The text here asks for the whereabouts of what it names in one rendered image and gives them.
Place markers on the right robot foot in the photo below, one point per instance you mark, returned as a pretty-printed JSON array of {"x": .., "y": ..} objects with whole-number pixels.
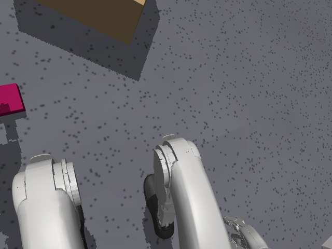
[{"x": 152, "y": 204}]

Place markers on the right robot hand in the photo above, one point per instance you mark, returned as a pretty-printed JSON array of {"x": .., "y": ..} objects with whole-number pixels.
[{"x": 248, "y": 238}]

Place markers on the left robot foot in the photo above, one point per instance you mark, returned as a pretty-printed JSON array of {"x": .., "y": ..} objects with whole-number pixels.
[{"x": 82, "y": 220}]

